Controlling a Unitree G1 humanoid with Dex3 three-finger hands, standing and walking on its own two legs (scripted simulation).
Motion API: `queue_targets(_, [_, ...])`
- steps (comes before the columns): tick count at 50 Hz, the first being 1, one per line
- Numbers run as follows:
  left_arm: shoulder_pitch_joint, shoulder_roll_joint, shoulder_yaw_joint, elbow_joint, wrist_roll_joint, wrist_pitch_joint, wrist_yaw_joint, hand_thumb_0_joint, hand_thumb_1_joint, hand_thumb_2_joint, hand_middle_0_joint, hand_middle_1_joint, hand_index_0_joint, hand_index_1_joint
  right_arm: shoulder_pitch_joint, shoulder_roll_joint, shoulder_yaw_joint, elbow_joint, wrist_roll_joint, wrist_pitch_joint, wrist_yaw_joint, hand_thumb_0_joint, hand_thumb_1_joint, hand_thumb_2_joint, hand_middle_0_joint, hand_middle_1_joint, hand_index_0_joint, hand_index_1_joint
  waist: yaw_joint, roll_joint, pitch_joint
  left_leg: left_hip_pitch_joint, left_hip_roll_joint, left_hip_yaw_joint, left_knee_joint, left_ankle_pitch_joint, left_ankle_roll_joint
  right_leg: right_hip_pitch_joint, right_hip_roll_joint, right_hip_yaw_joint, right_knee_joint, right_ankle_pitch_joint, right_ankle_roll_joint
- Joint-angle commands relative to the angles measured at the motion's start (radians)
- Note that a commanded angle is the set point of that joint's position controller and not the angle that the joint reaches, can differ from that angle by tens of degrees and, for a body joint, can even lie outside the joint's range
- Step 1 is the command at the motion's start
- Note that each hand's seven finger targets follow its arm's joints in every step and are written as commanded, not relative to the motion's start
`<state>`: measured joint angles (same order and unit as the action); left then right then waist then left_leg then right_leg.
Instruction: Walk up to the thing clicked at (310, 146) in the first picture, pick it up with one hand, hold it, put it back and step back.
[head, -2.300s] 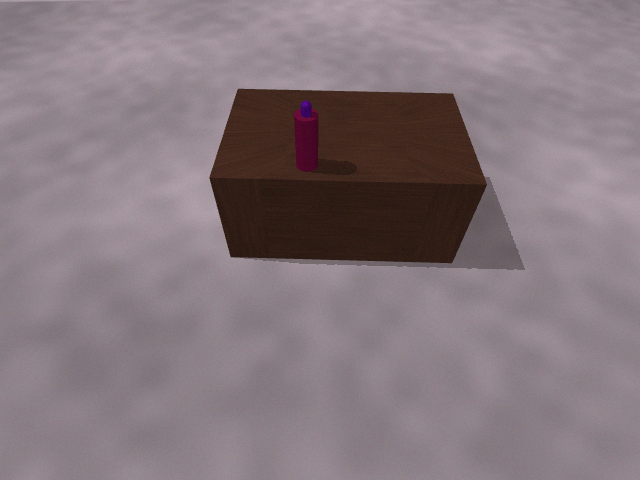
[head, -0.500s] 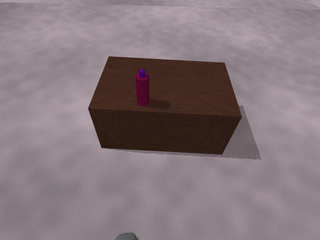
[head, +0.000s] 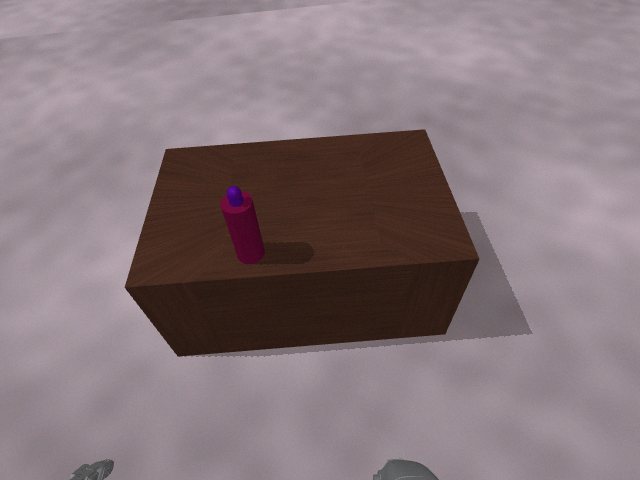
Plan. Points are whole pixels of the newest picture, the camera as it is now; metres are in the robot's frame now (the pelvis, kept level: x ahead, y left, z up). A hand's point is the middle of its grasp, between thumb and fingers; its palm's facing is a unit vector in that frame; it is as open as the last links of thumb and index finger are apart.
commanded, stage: walk up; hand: left
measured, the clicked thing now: (242, 223) +0.70 +0.19 -0.21
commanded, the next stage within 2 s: none
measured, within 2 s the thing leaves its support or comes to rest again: neither
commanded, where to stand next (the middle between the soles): +0.32 +0.02 m, yaw +1 degrees
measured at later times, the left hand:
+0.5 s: hand (124, 442) +0.21 +0.31 -0.14, palm faces -0.06 -0.94 -0.33, open 7.4 cm
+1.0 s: hand (180, 335) +0.37 +0.25 -0.14, palm faces -0.02 -0.93 -0.36, open 7.4 cm
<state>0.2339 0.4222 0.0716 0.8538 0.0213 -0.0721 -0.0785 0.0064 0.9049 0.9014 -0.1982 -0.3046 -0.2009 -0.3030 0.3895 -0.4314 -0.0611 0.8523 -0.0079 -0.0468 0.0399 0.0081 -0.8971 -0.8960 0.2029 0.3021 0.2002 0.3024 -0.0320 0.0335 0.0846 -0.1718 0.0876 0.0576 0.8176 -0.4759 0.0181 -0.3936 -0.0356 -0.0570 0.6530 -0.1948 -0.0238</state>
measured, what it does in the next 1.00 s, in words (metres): walks ahead: left foot, then right foot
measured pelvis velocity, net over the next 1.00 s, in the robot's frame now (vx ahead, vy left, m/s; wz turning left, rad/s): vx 0.26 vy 0.00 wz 0.02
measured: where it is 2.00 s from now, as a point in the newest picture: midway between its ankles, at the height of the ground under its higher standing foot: (331, 455)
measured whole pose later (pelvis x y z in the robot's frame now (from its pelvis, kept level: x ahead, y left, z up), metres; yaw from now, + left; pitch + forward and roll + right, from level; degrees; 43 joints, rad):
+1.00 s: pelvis +0.26 +0.00 +0.00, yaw +1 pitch -2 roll +1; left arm 0.10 0.36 0.01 0.95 0.00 -0.01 -0.01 0.00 0.90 0.90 -0.20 -0.30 -0.20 -0.30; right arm 0.20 -0.38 -0.01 0.98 0.00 -0.02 0.01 0.01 -0.90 -0.90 0.20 0.30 0.20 0.30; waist 0.00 0.00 0.10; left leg -0.27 0.01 0.03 0.68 -0.36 -0.01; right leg -0.41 -0.07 -0.04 0.69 -0.24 0.01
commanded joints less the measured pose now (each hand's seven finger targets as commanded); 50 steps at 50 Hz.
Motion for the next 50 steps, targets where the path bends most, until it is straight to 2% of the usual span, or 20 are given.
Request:
queue_targets(1, [0.138,0.316,0.088,-0.058,-0.030,-0.019,0.041,0.000,0.900,0.900,-0.200,-0.300,-0.200,-0.300,-0.025,-0.218,-0.050,-0.086,0.010,-0.024,-0.025,0.000,-0.900,-0.900,0.200,0.300,0.200,0.300,0.098,-0.147,-0.028,-0.452,-0.018,-0.140,0.394,0.007,0.027,0.281,-0.352,0.580,-0.410,-0.330,-0.243])
queue_targets(4, [0.055,0.253,0.066,-0.078,-0.023,-0.019,0.045,0.000,0.900,0.900,-0.200,-0.300,-0.200,-0.300,0.038,-0.205,-0.051,-0.036,0.010,-0.017,-0.006,0.000,-0.900,-0.900,0.200,0.300,0.200,0.300,0.036,-0.208,-0.001,-0.365,0.015,-0.101,0.248,0.131,0.013,0.146,-0.217,0.320,-0.427,-0.280,-0.180])
queue_targets(6, [0.066,0.251,0.066,-0.091,-0.013,-0.026,0.043,0.000,0.900,0.900,-0.200,-0.300,-0.200,-0.300,0.039,-0.187,-0.050,-0.029,-0.002,-0.014,0.007,0.000,-0.900,-0.900,0.200,0.300,0.200,0.300,0.040,-0.203,-0.021,-0.349,0.013,-0.069,0.154,0.154,-0.008,0.151,-0.199,0.248,-0.404,-0.187,-0.197])
queue_targets(13, [0.081,0.258,0.065,-0.116,-0.011,-0.024,0.032,0.000,0.900,0.900,-0.200,-0.300,-0.200,-0.300,-0.093,-0.155,-0.053,-0.067,-0.013,-0.042,0.020,0.000,-0.900,-0.900,0.200,0.300,0.200,0.300,0.070,-0.156,-0.040,-0.214,-0.010,-0.006,-0.183,0.246,-0.015,0.127,-0.220,0.179,-0.348,-0.144,-0.196])
queue_targets(17, [0.073,0.198,0.031,-0.124,-0.003,-0.007,0.031,0.000,0.900,0.900,-0.200,-0.300,-0.200,-0.300,0.060,-0.203,-0.081,-0.013,-0.019,-0.058,0.001,0.000,-0.900,-0.900,0.200,0.300,0.200,0.300,-0.031,-0.006,-0.098,0.157,-0.066,0.015,-0.281,0.176,0.016,-0.087,-0.130,0.082,-0.057,-0.215,-0.123])
queue_targets(18, [0.090,0.138,0.011,-0.134,-0.006,-0.006,0.032,0.000,0.900,0.900,-0.200,-0.300,-0.200,-0.300,0.132,-0.276,-0.101,-0.009,-0.028,-0.063,-0.011,0.000,-0.900,-0.900,0.200,0.300,0.200,0.300,-0.066,0.198,-0.112,0.238,0.101,-0.272,-0.426,-0.085,0.078,-0.222,-0.046,0.006,0.252,-0.206,-0.074])
queue_targets(19, [0.112,0.134,0.014,-0.120,-0.018,0.004,0.038,0.000,0.900,0.900,-0.200,-0.300,-0.200,-0.300,0.135,-0.344,-0.109,-0.041,-0.022,-0.069,-0.015,0.000,-0.900,-0.900,0.200,0.300,0.200,0.300,-0.060,0.249,-0.075,0.206,0.328,-0.724,-0.632,-0.288,0.168,-0.367,0.071,0.026,0.443,-0.319,-0.030])
queue_targets(20, [0.095,0.237,0.035,-0.097,-0.009,0.012,0.052,0.000,0.900,0.900,-0.200,-0.300,-0.200,-0.300,0.081,-0.350,-0.111,-0.054,0.006,-0.064,-0.012,0.000,-0.900,-0.900,0.200,0.300,0.200,0.300,-0.042,0.122,-0.020,0.099,0.370,-0.749,-0.630,-0.311,0.244,-0.345,-0.004,0.127,0.514,-0.335,-0.037])
queue_targets(23, [0.143,0.228,0.035,-0.044,-0.018,0.012,0.045,0.000,0.900,0.900,-0.200,-0.300,-0.200,-0.300,-0.013,-0.258,-0.074,-0.074,0.005,-0.068,-0.023,0.000,-0.900,-0.900,0.200,0.300,0.200,0.300,0.015,0.078,0.000,0.036,0.224,-0.394,-0.576,0.035,0.171,-0.266,-0.061,0.158,0.449,-0.160,-0.025])
queue_targets(25, [0.170,0.210,0.035,-0.020,-0.016,0.017,0.034,0.000,0.900,0.900,-0.200,-0.300,-0.200,-0.300,-0.024,-0.249,-0.069,-0.074,0.003,-0.070,-0.022,0.000,-0.900,-0.900,0.200,0.300,0.200,0.300,0.025,0.126,-0.024,-0.009,0.189,-0.259,-0.554,0.202,0.178,-0.180,-0.066,0.107,0.368,-0.137,0.000])
queue_targets(29, [0.093,0.160,0.027,-0.037,-0.011,0.024,0.032,0.000,0.900,0.900,-0.200,-0.300,-0.200,-0.300,-0.033,-0.242,-0.060,-0.086,-0.003,-0.060,-0.029,0.000,-0.900,-0.900,0.200,0.300,0.200,0.300,0.020,0.133,-0.008,-0.042,0.185,-0.150,-0.491,0.496,0.207,-0.110,-0.069,0.049,0.196,-0.116,0.019])
queue_targets(32, [0.080,0.130,0.022,-0.026,-0.016,0.022,0.048,0.000,0.900,0.900,-0.200,-0.300,-0.200,-0.300,-0.070,-0.222,-0.043,-0.085,0.002,-0.043,-0.036,0.000,-0.900,-0.900,0.200,0.300,0.200,0.300,0.035,0.137,-0.041,-0.098,0.157,-0.076,-0.368,0.802,0.178,0.024,-0.025,-0.005,0.084,-0.012,0.009])
queue_targets(35, [0.105,0.140,0.025,0.012,-0.012,0.010,0.066,0.000,0.900,0.900,-0.200,-0.300,-0.200,-0.300,-0.109,-0.196,-0.028,-0.079,0.021,-0.015,-0.042,0.000,-0.900,-0.900,0.200,0.300,0.200,0.300,0.065,0.053,-0.119,-0.126,0.079,-0.029,-0.177,0.621,0.105,0.202,0.031,-0.026,-0.109,0.142,-0.015])
queue_targets(36, [0.102,0.173,0.034,0.017,-0.008,0.004,0.072,0.000,0.900,0.900,-0.200,-0.300,-0.200,-0.300,-0.094,-0.146,-0.010,-0.077,0.026,-0.011,-0.045,0.000,-0.900,-0.900,0.200,0.300,0.200,0.300,0.072,-0.027,-0.141,-0.179,0.042,-0.014,-0.100,0.480,0.066,0.280,-0.011,0.028,-0.139,0.231,-0.037])
queue_targets(37, [0.105,0.235,0.049,0.009,-0.003,-0.004,0.080,0.000,0.900,0.900,-0.200,-0.300,-0.200,-0.300,-0.058,-0.099,0.008,-0.077,0.029,-0.009,-0.045,0.000,-0.900,-0.900,0.200,0.300,0.200,0.300,0.068,-0.192,-0.188,-0.273,-0.012,0.011,0.039,0.222,0.026,0.354,-0.196,0.259,-0.185,0.342,-0.081])
queue_targets(38, [0.054,0.260,0.043,-0.010,-0.017,-0.002,0.081,0.000,0.900,0.900,-0.200,-0.300,-0.200,-0.300,-0.027,-0.090,0.014,-0.054,0.029,0.011,-0.052,0.000,-0.900,-0.900,0.200,0.300,0.200,0.300,0.051,-0.214,-0.184,-0.243,-0.069,-0.042,0.109,-0.115,0.003,0.244,-0.361,0.474,-0.272,0.255,-0.207])
queue_targets(39, [-0.006,0.276,0.039,-0.013,-0.016,0.006,0.084,0.000,0.900,0.900,-0.200,-0.300,-0.200,-0.300,-0.066,-0.158,-0.010,-0.028,0.020,0.024,-0.063,0.000,-0.900,-0.900,0.200,0.300,0.200,0.300,0.057,-0.199,-0.137,-0.231,-0.044,-0.067,0.147,-0.177,0.009,0.161,-0.364,0.498,-0.276,0.104,-0.256])
queue_targets(46, [-0.135,0.208,0.010,0.019,-0.015,0.040,0.087,0.000,0.900,0.900,-0.200,-0.300,-0.200,-0.300,-0.034,-0.149,-0.009,0.109,0.006,0.012,-0.056,0.000,-0.900,-0.900,0.200,0.300,0.200,0.300,0.004,-0.212,-0.174,-0.046,-0.064,-0.030,-0.289,0.170,0.003,0.073,-0.197,0.207,-0.126,0.056,-0.121])
queue_targets(48, [-0.144,0.142,-0.009,0.037,-0.034,0.047,0.082,0.000,0.900,0.900,-0.200,-0.300,-0.200,-0.300,-0.183,-0.208,-0.016,0.089,-0.004,0.005,-0.054,0.000,-0.900,-0.900,0.200,0.300,0.200,0.300,0.053,-0.032,-0.118,-0.137,0.073,-0.260,-0.383,0.144,0.054,0.040,-0.101,0.128,-0.113,-0.103,-0.028])
queue_targets(50, [-0.158,0.162,-0.006,0.076,-0.021,0.040,0.084,0.000,0.900,0.900,-0.200,-0.300,-0.200,-0.300,-0.251,-0.180,0.004,0.100,0.007,0.004,-0.042,0.000,-0.900,-0.900,0.200,0.300,0.200,0.300,0.065,-0.046,-0.106,-0.185,0.056,-0.184,-0.348,0.181,0.054,0.158,-0.094,0.123,-0.148,-0.096,-0.027])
